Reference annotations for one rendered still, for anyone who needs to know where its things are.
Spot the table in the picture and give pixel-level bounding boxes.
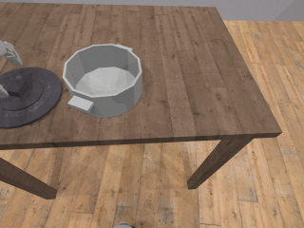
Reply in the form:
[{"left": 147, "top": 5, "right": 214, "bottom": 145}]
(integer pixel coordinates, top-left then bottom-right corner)
[{"left": 0, "top": 2, "right": 282, "bottom": 200}]

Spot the lid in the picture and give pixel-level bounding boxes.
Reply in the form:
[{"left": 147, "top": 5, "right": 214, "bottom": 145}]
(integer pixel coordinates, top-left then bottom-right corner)
[{"left": 0, "top": 66, "right": 63, "bottom": 129}]

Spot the left robot hand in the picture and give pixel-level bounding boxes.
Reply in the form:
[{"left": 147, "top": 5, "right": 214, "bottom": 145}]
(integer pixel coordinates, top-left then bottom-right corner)
[{"left": 0, "top": 40, "right": 23, "bottom": 98}]

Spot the pot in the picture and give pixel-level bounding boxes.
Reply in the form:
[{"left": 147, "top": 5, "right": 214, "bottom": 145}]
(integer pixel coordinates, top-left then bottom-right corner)
[{"left": 62, "top": 44, "right": 143, "bottom": 118}]

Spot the knob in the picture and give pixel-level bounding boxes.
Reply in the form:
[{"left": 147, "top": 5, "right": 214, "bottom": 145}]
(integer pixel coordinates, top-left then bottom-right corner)
[{"left": 4, "top": 79, "right": 29, "bottom": 98}]

